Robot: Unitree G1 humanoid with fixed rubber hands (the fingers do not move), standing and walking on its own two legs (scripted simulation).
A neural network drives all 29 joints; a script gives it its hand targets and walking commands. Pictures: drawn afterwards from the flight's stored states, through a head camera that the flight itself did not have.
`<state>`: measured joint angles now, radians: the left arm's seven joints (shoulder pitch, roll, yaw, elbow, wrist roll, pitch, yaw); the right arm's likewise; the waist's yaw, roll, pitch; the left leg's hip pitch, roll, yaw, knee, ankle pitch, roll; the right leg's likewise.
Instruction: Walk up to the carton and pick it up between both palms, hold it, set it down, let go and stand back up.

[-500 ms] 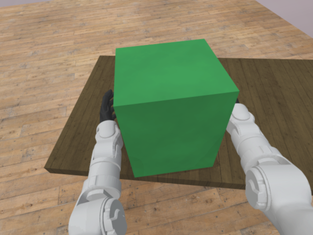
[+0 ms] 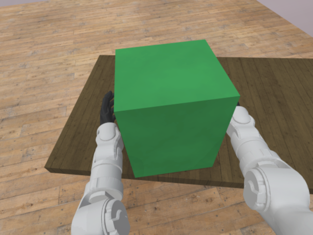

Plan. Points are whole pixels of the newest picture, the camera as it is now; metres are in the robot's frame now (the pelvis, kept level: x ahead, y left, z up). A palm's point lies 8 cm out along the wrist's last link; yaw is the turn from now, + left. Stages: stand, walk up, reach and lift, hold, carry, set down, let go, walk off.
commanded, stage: set down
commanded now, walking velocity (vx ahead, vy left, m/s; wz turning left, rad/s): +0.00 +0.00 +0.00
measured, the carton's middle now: (167, 112) +0.43 +0.03 +0.07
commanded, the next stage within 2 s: none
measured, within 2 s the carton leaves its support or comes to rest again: neither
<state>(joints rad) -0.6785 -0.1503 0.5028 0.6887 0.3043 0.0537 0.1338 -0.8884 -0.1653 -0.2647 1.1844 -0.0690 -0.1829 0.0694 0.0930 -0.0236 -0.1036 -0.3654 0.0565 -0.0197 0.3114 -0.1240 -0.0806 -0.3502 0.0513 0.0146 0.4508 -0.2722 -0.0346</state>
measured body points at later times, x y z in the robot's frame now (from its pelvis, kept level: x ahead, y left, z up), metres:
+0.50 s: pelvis +0.00 +0.00 +0.00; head +0.04 +0.00 +0.45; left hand +0.39 +0.19 +0.08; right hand +0.45 -0.14 +0.09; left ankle +0.01 +0.18 -0.74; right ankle -0.04 -0.07 -0.74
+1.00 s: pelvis -0.03 +0.01 -0.01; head +0.06 -0.01 +0.43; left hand +0.37 +0.20 +0.03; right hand +0.47 -0.13 +0.06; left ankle +0.01 +0.18 -0.74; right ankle -0.04 -0.07 -0.74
